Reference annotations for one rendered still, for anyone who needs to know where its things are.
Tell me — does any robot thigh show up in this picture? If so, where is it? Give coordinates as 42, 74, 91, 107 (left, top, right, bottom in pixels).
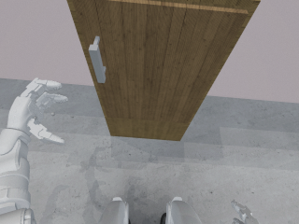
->
97, 201, 129, 224
166, 200, 202, 224

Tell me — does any right robot hand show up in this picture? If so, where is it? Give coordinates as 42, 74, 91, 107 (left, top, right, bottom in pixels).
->
231, 201, 260, 224

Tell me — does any robot left thigh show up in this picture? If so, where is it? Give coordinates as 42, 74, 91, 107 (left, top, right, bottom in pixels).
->
97, 201, 129, 224

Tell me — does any cupboard door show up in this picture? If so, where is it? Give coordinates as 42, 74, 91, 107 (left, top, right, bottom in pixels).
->
72, 0, 249, 124

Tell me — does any left robot hand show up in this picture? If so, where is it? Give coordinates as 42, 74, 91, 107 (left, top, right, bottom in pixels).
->
7, 77, 68, 146

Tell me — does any robot left upper arm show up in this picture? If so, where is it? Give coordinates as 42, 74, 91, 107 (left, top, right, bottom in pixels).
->
0, 208, 36, 224

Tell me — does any left robot forearm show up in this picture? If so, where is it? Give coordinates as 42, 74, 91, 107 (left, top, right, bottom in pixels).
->
0, 128, 32, 215

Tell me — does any robot right thigh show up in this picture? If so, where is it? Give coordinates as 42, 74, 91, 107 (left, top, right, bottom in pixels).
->
166, 200, 202, 224

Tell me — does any handle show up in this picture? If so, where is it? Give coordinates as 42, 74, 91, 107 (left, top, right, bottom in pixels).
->
88, 36, 106, 83

